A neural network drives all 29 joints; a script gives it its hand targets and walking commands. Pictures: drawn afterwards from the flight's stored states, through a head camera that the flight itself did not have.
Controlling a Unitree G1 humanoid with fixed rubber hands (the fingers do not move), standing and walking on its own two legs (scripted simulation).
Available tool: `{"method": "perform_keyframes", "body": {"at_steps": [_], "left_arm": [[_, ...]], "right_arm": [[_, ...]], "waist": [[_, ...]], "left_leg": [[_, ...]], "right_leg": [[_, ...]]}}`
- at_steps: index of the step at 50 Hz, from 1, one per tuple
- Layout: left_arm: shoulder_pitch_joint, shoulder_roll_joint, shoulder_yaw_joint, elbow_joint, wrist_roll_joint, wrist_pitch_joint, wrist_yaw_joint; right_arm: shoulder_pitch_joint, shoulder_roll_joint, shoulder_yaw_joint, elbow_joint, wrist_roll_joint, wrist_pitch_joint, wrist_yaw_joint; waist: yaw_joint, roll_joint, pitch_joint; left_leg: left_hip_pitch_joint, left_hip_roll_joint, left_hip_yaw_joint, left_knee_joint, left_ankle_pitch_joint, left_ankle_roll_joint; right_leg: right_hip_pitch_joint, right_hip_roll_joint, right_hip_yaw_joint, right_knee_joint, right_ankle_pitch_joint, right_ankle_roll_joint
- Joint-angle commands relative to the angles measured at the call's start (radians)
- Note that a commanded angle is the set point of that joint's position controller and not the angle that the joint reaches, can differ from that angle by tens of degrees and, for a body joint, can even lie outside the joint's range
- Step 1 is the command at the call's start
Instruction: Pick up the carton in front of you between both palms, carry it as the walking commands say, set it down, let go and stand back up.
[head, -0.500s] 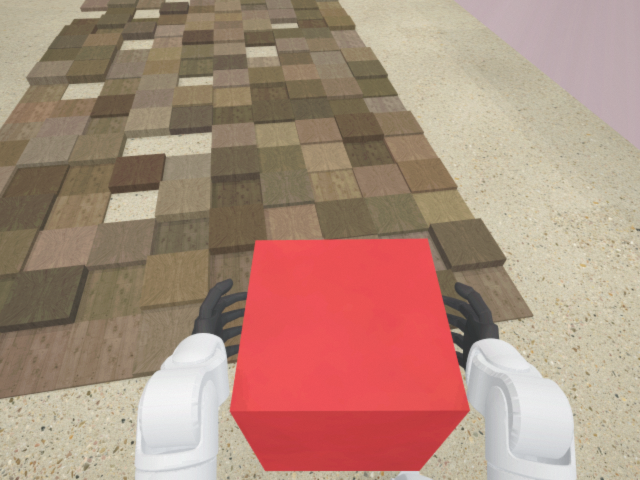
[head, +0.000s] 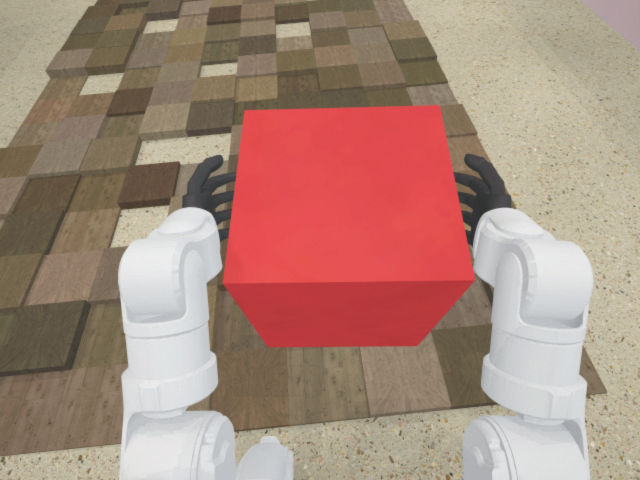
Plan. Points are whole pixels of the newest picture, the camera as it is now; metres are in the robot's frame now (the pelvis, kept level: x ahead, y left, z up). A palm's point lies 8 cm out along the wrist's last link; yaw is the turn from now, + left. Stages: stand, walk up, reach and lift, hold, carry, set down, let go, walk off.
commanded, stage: carry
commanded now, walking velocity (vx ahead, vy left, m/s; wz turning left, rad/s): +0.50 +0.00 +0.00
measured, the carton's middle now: (341, 243) +0.38 +0.01 +0.08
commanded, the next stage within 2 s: none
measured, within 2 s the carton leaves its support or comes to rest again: neither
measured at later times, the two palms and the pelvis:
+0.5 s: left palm (259, 60) +0.74 +0.15 +0.13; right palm (439, 63) +0.71 -0.15 +0.13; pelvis +0.33 +0.03 +0.00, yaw -1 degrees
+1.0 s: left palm out of the picture +1.03 +0.19 +0.16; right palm out of the picture +1.01 -0.11 +0.15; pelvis +0.70 +0.04 +0.03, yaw -1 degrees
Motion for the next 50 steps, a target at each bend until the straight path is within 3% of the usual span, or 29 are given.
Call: {"method": "perform_keyframes", "body": {"at_steps": [1, 6, 8, 9, 10, 11, 13, 15, 17, 20, 22, 24, 25, 26, 27, 28, 29, 30, 32, 34, 37, 39, 41, 44, 45, 46, 47, 48, 50], "left_arm": [[-0.717, -0.784, -0.656, 0.061, -0.446, 0.028, -0.247], [-0.904, -0.859, -0.567, 0.214, -0.441, 0.045, -0.235], [-0.972, -0.905, -0.543, 0.259, -0.444, 0.050, -0.229], [-1.029, -0.939, -0.534, 0.263, -0.448, 0.055, -0.228], [-1.039, -0.975, -0.520, 0.277, -0.452, 0.060, -0.226], [-1.072, -0.973, -0.511, 0.267, -0.447, 0.057, -0.221], [-1.095, -1.025, -0.487, 0.234, -0.424, 0.052, -0.205], [-1.051, -1.052, -0.469, 0.187, -0.385, 0.045, -0.190], [-0.976, -1.045, -0.467, 0.132, -0.340, 0.034, -0.174], [-0.853, -0.994, -0.509, 0.049, -0.272, 0.008, -0.153], [-0.818, -0.951, -0.558, -0.005, -0.248, -0.007, -0.145], [-0.799, -0.904, -0.602, -0.029, -0.246, -0.013, -0.145], [-0.788, -0.890, -0.619, -0.023, -0.252, -0.011, -0.149], [-0.793, -0.888, -0.635, -0.019, -0.261, -0.011, -0.157], [-0.766, -0.883, -0.645, -0.009, -0.274, -0.011, -0.167], [-0.749, -0.872, -0.652, 0.001, -0.272, -0.017, -0.177], [-0.757, -0.874, -0.656, 0.024, -0.293, -0.014, -0.188], [-0.744, -0.909, -0.670, 0.020, -0.333, 0.000, -0.202], [-0.788, -0.989, -0.702, -0.004, -0.403, 0.005, -0.232], [-0.815, -1.047, -0.721, -0.028, -0.455, 0.007, -0.252], [-0.807, -1.087, -0.731, -0.034, -0.490, 0.005, -0.274], [-0.775, -1.092, -0.735, -0.035, -0.498, 0.005, -0.285], [-0.716, -1.078, -0.730, -0.041, -0.488, 0.005, -0.292], [-0.554, -1.047, -0.713, -0.028, -0.438, 0.013, -0.295], [-0.516, -1.027, -0.713, -0.028, -0.417, 0.015, -0.295], [-0.475, -1.017, -0.711, -0.028, -0.401, 0.022, -0.296], [-0.430, -1.004, -0.708, -0.048, -0.378, 0.034, -0.291], [-0.422, -0.999, -0.701, -0.077, -0.358, 0.034, -0.286], [-0.386, -1.016, -0.704, -0.130, -0.330, 0.025, -0.277]], "right_arm": [[-0.722, 0.794, 0.651, 0.085, 0.415, 0.013, 0.190], [-0.916, 0.865, 0.553, 0.241, 0.446, 0.037, 0.202], [-0.944, 0.892, 0.505, 0.313, 0.445, 0.040, 0.207], [-0.955, 0.894, 0.478, 0.335, 0.431, 0.034, 0.207], [-0.949, 0.900, 0.450, 0.363, 0.424, 0.032, 0.207], [-0.939, 0.942, 0.439, 0.356, 0.435, 0.032, 0.211], [-1.025, 1.012, 0.445, 0.262, 0.457, 0.028, 0.218], [-1.067, 1.059, 0.459, 0.144, 0.472, 0.023, 0.215], [-1.056, 1.070, 0.484, 0.045, 0.470, 0.015, 0.209], [-0.973, 1.032, 0.538, -0.066, 0.451, -0.001, 0.208], [-0.930, 0.990, 0.593, -0.113, 0.444, -0.012, 0.211], [-0.892, 0.941, 0.634, -0.117, 0.443, -0.017, 0.220], [-0.881, 0.921, 0.649, -0.098, 0.447, -0.016, 0.225], [-0.855, 0.907, 0.662, -0.075, 0.447, -0.014, 0.230], [-0.837, 0.885, 0.673, -0.070, 0.428, -0.013, 0.232], [-0.852, 0.888, 0.682, -0.066, 0.432, -0.007, 0.235], [-0.841, 0.897, 0.677, -0.043, 0.430, -0.002, 0.238], [-0.825, 0.888, 0.660, -0.013, 0.403, -0.003, 0.235], [-0.786, 0.907, 0.630, 0.016, 0.361, 0.000, 0.230], [-0.726, 0.912, 0.590, 0.043, 0.304, -0.005, 0.219], [-0.611, 0.907, 0.544, 0.074, 0.222, -0.018, 0.201], [-0.558, 0.898, 0.532, 0.061, 0.182, -0.023, 0.192], [-0.508, 0.884, 0.532, 0.033, 0.161, -0.023, 0.187], [-0.388, 0.898, 0.571, 0.010, 0.171, -0.012, 0.197], [-0.363, 0.907, 0.596, -0.012, 0.190, -0.009, 0.208], [-0.354, 0.895, 0.611, -0.030, 0.211, -0.003, 0.219], [-0.314, 0.892, 0.618, -0.018, 0.221, -0.001, 0.224], [-0.327, 0.931, 0.654, -0.073, 0.257, -0.001, 0.235], [-0.363, 0.995, 0.707, -0.175, 0.327, 0.001, 0.255]], "waist": [[0.022, -0.142, -0.362], [0.019, -0.176, -0.342], [-0.058, -0.108, -0.434], [-0.098, 0.057, -0.548], [-0.123, 0.257, -0.682], [-0.132, 0.296, -0.617], [-0.132, 0.162, -0.592], [-0.127, 0.072, -0.573], [-0.121, 0.098, -0.593], [-0.128, 0.130, -0.603], [-0.119, 0.119, -0.564], [-0.102, 0.135, -0.508], [-0.055, 0.163, -0.534], [0.008, 0.159, -0.583], [0.072, 0.113, -0.649], [0.108, -0.099, -0.714], [0.090, -0.389, -0.740], [0.083, -0.291, -0.730], [0.116, -0.115, -0.608], [0.101, -0.084, -0.569], [0.095, -0.104, -0.542], [0.081, -0.093, -0.490], [0.047, -0.128, -0.434], [-0.048, -0.150, -0.497], [-0.083, -0.101, -0.528], [-0.066, 0.097, -0.552], [-0.065, 0.271, -0.619], [-0.064, 0.209, -0.588], [-0.063, 0.050, -0.502]], "left_leg": [[-0.040, -0.026, 0.062, -0.138, 0.074, 0.003], [0.090, -0.078, 0.106, -0.344, 0.144, 0.053], [0.423, -0.147, 0.183, -0.466, 0.142, 0.065], [0.764, 0.000, 0.002, -0.392, 0.250, 0.128], [1.068, 0.217, -0.390, -0.424, 0.173, 0.243], [1.072, 0.221, -0.508, -0.546, 0.147, 0.237], [1.103, 0.240, -0.440, -0.480, 0.397, 0.227], [1.037, 0.195, -0.308, -0.484, 0.418, 0.166], [1.060, 0.179, -0.248, -0.480, 0.485, 0.147], [1.101, 0.158, -0.188, -0.451, 0.551, 0.172], [1.018, 0.119, -0.129, -0.479, 0.511, 0.166], [0.862, 0.066, -0.032, -0.496, 0.529, 0.134], [0.790, 0.069, 0.009, -0.416, 0.685, 0.114], [0.721, 0.074, 0.059, -0.288, 0.749, 0.071], [0.603, 0.030, 0.093, -0.121, 0.661, 0.038], [0.328, -0.048, 0.077, 0.106, 0.386, -0.003], [0.086, -0.197, -0.004, 0.392, -0.258, -0.025], [-0.055, -0.146, -0.109, 0.540, -0.316, 0.003], [-0.212, -0.096, -0.108, 0.457, -0.267, 0.009], [-0.192, -0.076, -0.093, 0.290, -0.225, 0.004], [-0.162, -0.078, -0.062, 0.097, -0.216, -0.007], [-0.098, -0.083, -0.027, -0.119, -0.117, -0.016], [0.157, -0.143, 0.077, -0.364, 0.021, -0.027], [0.619, -0.141, 0.125, -0.519, 0.309, 0.023], [0.786, -0.051, 0.026, -0.494, 0.266, 0.041], [0.898, 0.202, -0.317, -0.504, 0.418, 0.081], [1.030, 0.323, -0.597, -0.542, 0.396, 0.238], [1.004, 0.307, -0.583, -0.552, 0.360, 0.241], [0.885, 0.238, -0.420, -0.575, 0.429, 0.177]], "right_leg": [[0.325, -0.210, 0.154, -0.058, 0.365, -0.120], [0.354, -0.197, 0.095, 0.074, 0.594, -0.070], [0.268, -0.144, 0.016, 0.330, 0.659, -0.014], [0.026, -0.109, 0.038, 0.574, 0.439, 0.032], [-0.293, -0.014, 0.103, 0.797, -0.006, 0.061], [-0.468, 0.054, 0.156, 0.905, -0.280, 0.056], [-0.603, 0.001, 0.226, 1.005, -0.229, 0.023], [-0.595, -0.034, 0.227, 0.909, -0.149, 0.022], [-0.598, -0.029, 0.203, 0.822, -0.140, 0.035], [-0.660, -0.007, 0.155, 0.747, -0.166, 0.037], [-0.583, 0.007, 0.120, 0.537, -0.072, 0.045], [-0.367, 0.072, 0.013, 0.274, -0.044, 0.043], [-0.209, 0.120, -0.052, 0.240, -0.003, 0.025], [0.001, 0.116, -0.036, 0.144, 0.116, 0.005], [0.223, 0.083, 0.016, 0.143, 0.130, -0.015], [0.456, -0.102, 0.392, 0.121, 0.202, -0.105], [0.620, -0.285, 0.721, 0.107, 0.649, -0.272], [0.692, -0.302, 0.665, 0.171, 0.739, -0.289], [0.654, -0.255, 0.575, 0.171, 0.716, -0.202], [0.611, -0.239, 0.524, 0.138, 0.699, -0.156], [0.573, -0.253, 0.495, 0.096, 0.715, -0.161], [0.486, -0.230, 0.423, 0.057, 0.678, -0.146], [0.285, -0.165, 0.280, 0.014, 0.675, -0.074], [0.097, -0.121, 0.130, 0.207, 0.729, 0.022], [-0.041, -0.095, 0.114, 0.357, 0.507, 0.045], [-0.205, -0.007, 0.112, 0.569, -0.018, 0.076], [-0.400, 0.073, 0.189, 0.795, -0.260, 0.081], [-0.475, 0.020, 0.252, 0.877, -0.259, 0.057], [-0.487, -0.036, 0.248, 0.766, -0.154, 0.056]]}}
